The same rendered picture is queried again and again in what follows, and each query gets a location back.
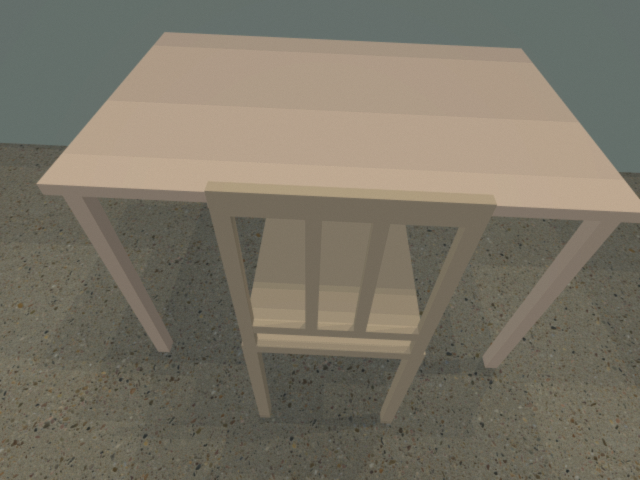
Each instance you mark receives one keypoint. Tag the table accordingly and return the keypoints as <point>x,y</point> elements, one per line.
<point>348,114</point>

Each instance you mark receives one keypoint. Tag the chair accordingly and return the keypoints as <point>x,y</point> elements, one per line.
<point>334,274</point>

